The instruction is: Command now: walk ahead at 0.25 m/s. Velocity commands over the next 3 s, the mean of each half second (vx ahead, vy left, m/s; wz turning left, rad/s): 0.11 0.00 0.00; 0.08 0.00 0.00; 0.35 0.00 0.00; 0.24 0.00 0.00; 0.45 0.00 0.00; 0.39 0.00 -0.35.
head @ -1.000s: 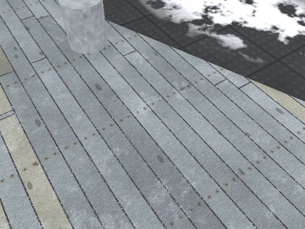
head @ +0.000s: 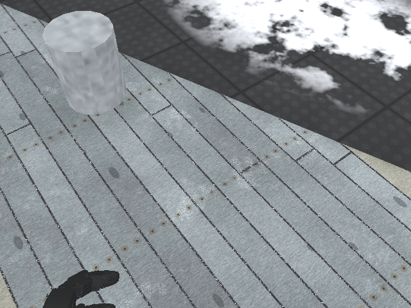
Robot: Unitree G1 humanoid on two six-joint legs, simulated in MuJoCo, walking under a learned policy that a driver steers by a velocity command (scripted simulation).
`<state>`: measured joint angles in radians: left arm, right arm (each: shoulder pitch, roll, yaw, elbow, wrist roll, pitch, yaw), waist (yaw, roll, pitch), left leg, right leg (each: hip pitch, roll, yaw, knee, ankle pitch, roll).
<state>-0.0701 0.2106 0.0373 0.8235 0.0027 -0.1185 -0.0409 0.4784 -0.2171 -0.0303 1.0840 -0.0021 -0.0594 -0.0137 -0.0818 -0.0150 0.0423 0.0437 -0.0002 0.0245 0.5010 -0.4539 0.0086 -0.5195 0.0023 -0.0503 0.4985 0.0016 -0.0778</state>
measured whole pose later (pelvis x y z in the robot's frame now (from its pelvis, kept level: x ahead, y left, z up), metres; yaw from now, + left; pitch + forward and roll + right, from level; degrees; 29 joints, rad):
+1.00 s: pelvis +0.17 +0.01 +0.01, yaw -1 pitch -1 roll +0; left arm 0.25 0.20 0.04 1.10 -0.02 -0.06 0.02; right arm 0.30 -0.20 -0.06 1.09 0.03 -0.06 -0.03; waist 0.00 0.00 0.00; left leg -0.20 0.01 0.01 0.60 -0.39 0.02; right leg -0.27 0.00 -0.04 0.68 -0.43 -0.08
